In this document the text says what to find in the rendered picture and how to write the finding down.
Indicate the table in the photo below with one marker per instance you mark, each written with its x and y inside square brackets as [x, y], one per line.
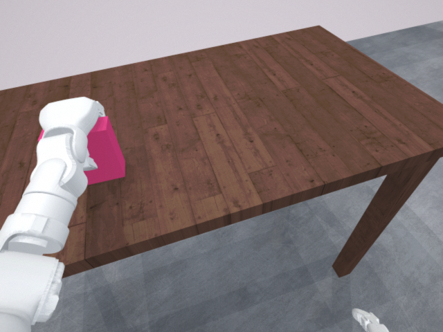
[220, 135]

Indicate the sponge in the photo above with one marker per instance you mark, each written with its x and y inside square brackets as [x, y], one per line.
[105, 151]

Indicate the left robot hand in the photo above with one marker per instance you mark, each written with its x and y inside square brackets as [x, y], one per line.
[81, 112]

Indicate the robot left forearm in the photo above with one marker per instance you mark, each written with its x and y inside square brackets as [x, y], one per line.
[40, 222]

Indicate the left robot upper arm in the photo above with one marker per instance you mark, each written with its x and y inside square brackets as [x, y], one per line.
[29, 289]

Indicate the right robot hand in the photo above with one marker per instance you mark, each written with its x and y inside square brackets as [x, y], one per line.
[368, 321]

